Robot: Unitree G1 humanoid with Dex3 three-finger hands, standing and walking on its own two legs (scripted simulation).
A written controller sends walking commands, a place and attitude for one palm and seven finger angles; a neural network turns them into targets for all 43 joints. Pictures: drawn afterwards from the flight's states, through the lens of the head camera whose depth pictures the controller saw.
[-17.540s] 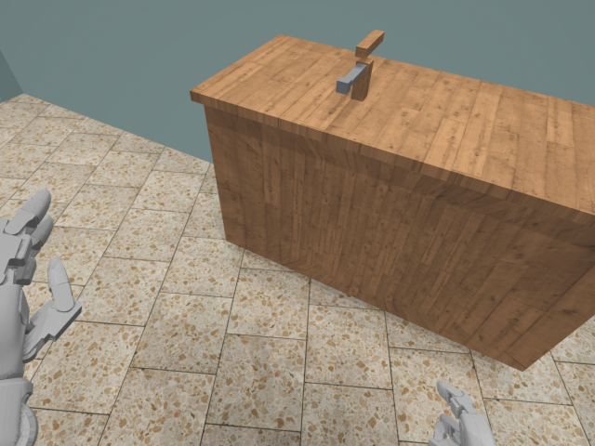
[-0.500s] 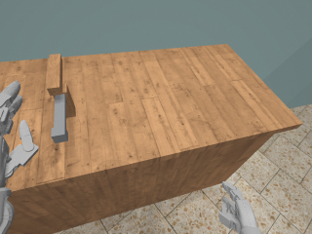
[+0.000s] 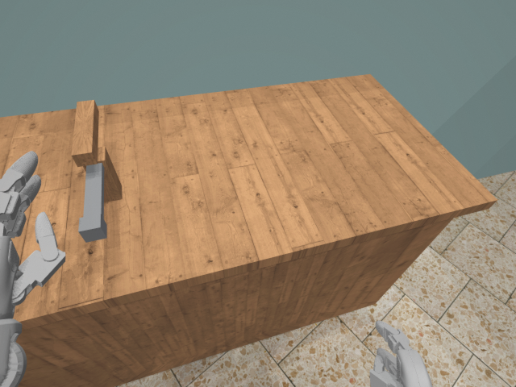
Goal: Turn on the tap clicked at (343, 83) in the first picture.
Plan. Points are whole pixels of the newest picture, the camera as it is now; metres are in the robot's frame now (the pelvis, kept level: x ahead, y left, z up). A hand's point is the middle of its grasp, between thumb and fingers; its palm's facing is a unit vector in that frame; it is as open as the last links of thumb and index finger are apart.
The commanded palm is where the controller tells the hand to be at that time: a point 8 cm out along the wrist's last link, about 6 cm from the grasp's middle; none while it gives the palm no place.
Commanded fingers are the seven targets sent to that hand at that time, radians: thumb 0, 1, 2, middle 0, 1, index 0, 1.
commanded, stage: shuffle to correct the standing spot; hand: left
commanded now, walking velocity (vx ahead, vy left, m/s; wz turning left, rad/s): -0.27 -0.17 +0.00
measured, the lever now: (93, 228) +0.30 +0.27 +0.09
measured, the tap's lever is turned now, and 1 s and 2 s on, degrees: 0 0 0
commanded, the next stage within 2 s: come to a stop and stand still in 1.48 s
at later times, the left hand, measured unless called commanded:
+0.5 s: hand (106, 276) +0.20 +0.19 +0.16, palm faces +0.32 -0.85 -0.42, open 7.4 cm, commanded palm +0.14 +0.23 +0.17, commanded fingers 0.00 0.90 0.90 -0.20 -0.30 -0.20 -0.30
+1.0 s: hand (107, 287) +0.18 +0.18 +0.17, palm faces +0.29 -0.84 -0.46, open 7.4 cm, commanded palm +0.13 +0.22 +0.17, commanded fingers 0.00 0.90 0.90 -0.20 -0.30 -0.20 -0.30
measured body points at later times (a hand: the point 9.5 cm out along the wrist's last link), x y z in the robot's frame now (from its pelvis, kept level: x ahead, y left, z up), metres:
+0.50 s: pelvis -0.03 -0.05 -0.01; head +0.02 -0.04 +0.44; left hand +0.17 +0.23 +0.19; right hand +0.15 -0.28 -0.08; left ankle +0.04 +0.08 -0.74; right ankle -0.01 -0.15 -0.74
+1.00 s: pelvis -0.04 -0.05 -0.01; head +0.01 -0.03 +0.43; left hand +0.16 +0.22 +0.19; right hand +0.12 -0.29 -0.09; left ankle +0.04 +0.07 -0.74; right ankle -0.01 -0.15 -0.74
